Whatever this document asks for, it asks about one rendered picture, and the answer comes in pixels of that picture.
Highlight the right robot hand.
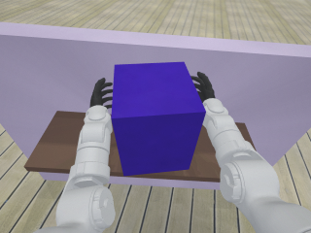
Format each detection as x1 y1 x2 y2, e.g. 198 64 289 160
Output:
190 72 216 103

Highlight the left robot forearm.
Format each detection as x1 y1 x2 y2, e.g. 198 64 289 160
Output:
55 105 113 223

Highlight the robot left upper arm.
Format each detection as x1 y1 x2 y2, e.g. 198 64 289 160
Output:
33 184 116 233

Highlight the left robot hand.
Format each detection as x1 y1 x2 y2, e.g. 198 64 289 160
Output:
89 78 113 109

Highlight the right robot forearm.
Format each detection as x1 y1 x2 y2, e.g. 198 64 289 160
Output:
202 98 280 193

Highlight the robot right upper arm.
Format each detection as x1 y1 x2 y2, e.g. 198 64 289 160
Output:
220 159 311 233

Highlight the table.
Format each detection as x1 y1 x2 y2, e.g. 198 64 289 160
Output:
23 111 256 183

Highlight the carton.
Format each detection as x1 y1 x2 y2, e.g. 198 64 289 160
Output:
111 61 206 176

